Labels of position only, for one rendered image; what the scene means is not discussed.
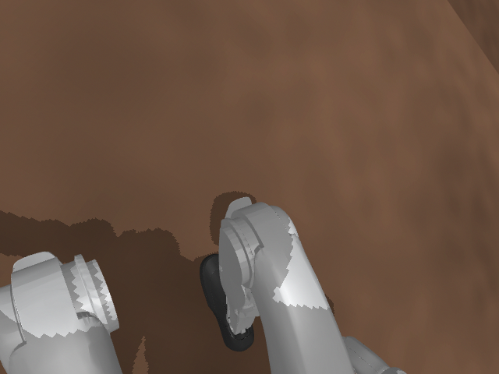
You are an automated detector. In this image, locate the right robot foot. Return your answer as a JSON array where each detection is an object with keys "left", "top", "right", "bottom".
[{"left": 200, "top": 254, "right": 254, "bottom": 351}]

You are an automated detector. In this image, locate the right robot hand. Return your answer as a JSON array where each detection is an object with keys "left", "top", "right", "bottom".
[{"left": 342, "top": 336, "right": 390, "bottom": 374}]

